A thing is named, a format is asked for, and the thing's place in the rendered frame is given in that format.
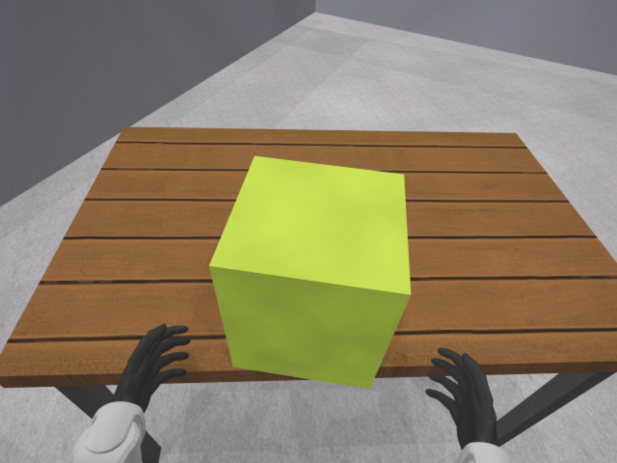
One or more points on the right robot hand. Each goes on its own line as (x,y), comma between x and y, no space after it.
(472,410)

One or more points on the left robot hand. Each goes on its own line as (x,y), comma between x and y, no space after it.
(141,377)

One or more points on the carton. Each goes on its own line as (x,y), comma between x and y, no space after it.
(312,271)

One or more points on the right robot forearm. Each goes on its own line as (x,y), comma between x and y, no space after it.
(479,452)

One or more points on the left robot forearm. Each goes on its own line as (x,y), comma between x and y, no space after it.
(115,436)

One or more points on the table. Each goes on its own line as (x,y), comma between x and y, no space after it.
(502,266)

